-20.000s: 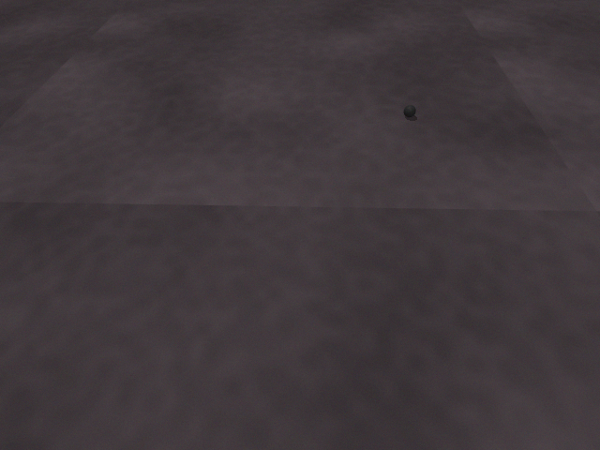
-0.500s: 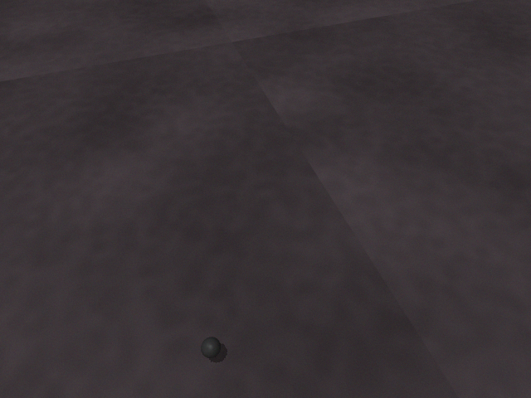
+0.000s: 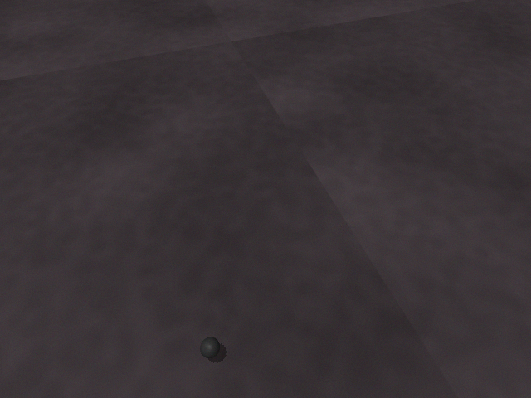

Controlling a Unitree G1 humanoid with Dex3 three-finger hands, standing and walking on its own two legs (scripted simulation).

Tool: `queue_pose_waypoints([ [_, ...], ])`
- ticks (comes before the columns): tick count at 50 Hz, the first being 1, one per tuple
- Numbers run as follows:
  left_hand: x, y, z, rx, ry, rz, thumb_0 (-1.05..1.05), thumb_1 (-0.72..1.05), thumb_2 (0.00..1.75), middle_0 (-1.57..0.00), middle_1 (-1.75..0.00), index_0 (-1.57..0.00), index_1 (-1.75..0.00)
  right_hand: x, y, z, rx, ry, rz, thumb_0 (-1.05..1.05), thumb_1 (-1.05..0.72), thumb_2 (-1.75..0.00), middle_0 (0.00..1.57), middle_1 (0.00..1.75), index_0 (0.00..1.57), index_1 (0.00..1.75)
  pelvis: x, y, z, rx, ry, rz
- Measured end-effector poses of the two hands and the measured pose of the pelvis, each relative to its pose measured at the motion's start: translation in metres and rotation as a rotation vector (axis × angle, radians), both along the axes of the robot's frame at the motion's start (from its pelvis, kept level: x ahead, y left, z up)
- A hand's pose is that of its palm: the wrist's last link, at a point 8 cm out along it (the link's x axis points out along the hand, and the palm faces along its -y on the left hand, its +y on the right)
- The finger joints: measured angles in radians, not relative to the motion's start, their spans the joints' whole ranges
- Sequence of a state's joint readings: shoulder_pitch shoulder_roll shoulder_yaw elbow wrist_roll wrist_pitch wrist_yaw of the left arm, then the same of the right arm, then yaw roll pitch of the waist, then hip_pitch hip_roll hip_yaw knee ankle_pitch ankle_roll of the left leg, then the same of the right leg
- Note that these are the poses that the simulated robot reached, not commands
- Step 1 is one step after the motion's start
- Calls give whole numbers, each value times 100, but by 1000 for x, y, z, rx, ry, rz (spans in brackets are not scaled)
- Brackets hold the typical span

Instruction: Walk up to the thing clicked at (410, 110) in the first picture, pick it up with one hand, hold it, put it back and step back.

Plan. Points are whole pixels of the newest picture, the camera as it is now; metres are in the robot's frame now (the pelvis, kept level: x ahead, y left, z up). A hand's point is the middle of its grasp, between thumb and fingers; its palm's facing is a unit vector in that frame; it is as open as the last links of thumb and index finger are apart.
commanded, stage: stand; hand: left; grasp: from above
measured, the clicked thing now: (210, 347) +0.41 +0.25 -0.75
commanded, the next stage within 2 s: rise first in 0.34 s
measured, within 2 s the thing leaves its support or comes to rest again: neither
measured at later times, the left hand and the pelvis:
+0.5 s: hand out of the picture +0.08 +0.25 -0.15, palm faces +0.01 -0.94 -0.34, open 7.5 cm; pelvis +0.00 +0.00 +0.00, yaw +0 degrees
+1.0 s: hand out of the picture +0.14 +0.27 -0.21, palm faces -0.11 -0.90 -0.42, open 13.6 cm; pelvis -0.01 +0.02 -0.06, yaw +0 degrees
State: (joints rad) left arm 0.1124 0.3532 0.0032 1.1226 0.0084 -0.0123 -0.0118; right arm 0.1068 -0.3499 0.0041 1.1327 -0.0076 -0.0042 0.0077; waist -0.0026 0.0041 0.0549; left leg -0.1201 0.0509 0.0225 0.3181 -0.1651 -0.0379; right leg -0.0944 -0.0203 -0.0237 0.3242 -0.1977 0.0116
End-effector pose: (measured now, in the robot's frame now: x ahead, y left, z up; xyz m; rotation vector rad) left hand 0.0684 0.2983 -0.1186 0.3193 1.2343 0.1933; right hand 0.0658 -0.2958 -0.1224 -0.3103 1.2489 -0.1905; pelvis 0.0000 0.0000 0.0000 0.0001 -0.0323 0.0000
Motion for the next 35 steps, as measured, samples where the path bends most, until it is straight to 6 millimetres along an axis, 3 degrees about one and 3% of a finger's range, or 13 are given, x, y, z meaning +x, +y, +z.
queue_pose_waypoints([
  [23, -1, 2, 0, 0, 4, 4, 0, 90, 90, -20, -30, -21, -30, 0, 3, -1, 3, 5, 2, 1, -90, -90, 20, 30, 20, 30, 1, 1, 0, 1, 0, 1],
  [28, 29, -3, -2, -11, -99, 35, 1, 80, 92, -20, -40, -20, -40, 11, 16, -2, 16, -112, -3, 1, -92, -91, 20, 30, 20, 30, -7, 2, -6, -2, 56, 17],
  [35, 73, 2, -13, 8, -137, -47, 0, 41, 91, -16, -73, -17, -72, 15, 39, -11, 59, -179, -19, 1, -93, -91, 20, 30, 20, 30, -13, 4, -20, -2, 144, 5],
])
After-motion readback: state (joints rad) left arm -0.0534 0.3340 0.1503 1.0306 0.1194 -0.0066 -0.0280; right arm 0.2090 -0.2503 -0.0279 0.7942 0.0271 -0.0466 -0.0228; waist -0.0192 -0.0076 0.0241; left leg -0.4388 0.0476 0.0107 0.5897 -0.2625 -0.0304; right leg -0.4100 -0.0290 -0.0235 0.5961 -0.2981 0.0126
